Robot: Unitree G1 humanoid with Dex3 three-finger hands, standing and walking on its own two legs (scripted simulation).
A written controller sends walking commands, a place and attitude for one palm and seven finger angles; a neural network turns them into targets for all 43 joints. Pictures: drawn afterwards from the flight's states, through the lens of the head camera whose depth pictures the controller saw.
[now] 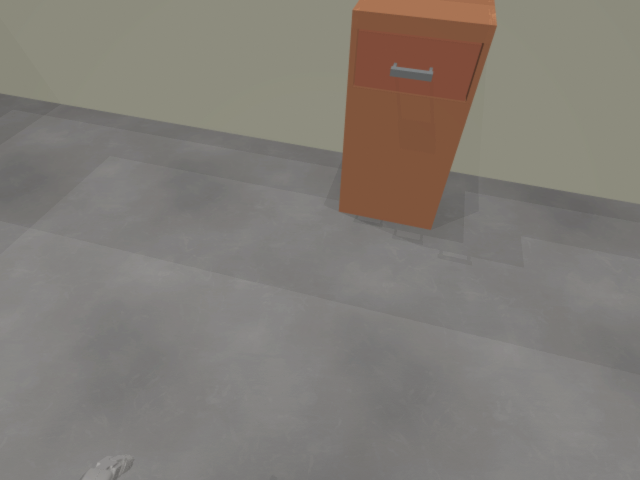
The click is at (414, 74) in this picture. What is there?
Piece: drawer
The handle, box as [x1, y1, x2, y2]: [390, 63, 432, 81]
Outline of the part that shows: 391,66 390,75 429,81 431,79 431,67 428,71 397,67 396,63 394,63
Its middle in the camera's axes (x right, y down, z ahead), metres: +0.29 -0.54 +1.24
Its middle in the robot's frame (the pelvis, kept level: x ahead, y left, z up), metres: +1.30 -0.23 -0.06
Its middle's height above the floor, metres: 0.71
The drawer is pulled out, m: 0.00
